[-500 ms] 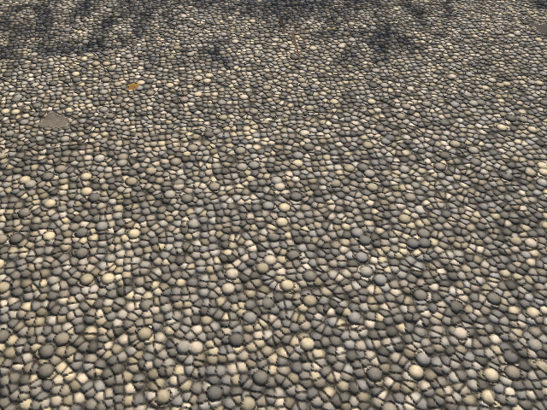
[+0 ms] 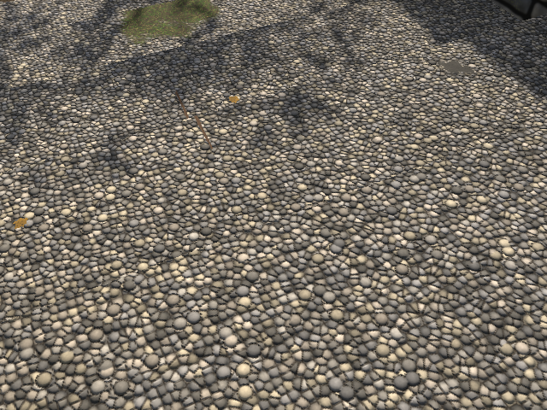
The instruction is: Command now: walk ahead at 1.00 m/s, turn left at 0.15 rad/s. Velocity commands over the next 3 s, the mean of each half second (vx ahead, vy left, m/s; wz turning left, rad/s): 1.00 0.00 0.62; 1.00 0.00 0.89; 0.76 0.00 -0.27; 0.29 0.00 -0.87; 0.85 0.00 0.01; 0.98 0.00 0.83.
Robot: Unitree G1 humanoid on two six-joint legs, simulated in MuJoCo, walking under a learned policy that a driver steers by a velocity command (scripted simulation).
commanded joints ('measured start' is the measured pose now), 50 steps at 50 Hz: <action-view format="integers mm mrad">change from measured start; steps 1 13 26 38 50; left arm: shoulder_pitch -78 -120 48 83 -211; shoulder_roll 19 101 23 90 36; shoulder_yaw -15 -6 16 27 4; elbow -133 -170 -12 -168 -187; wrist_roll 30 2 -20 -16 11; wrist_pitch -5 -28 -68 -14 5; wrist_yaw -18 14 30 31 -10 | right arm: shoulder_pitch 116 178 -189 77 101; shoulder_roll -61 -204 -6 -357 -131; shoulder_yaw -12 -61 4 -102 -42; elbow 17 51 -180 -104 33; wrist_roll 24 44 4 27 49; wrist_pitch -21 -22 82 96 -20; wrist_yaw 3 1 60 20 -1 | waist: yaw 18 85 -13 -93 -35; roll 105 81 -61 324 19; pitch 32 -122 73 -301 28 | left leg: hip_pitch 178 187 -500 790 10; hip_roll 223 129 169 276 15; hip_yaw -459 -262 -63 -862 -372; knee -348 2 646 -126 -160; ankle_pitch -182 733 117 -218 89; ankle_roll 181 103 46 462 229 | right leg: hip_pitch -327 295 276 -471 -127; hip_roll -119 -12 -311 16 -162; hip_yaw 22 -90 -131 -86 -8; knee -63 -730 -1088 468 -554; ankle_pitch -4 182 346 -204 639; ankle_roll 40 65 28 147 105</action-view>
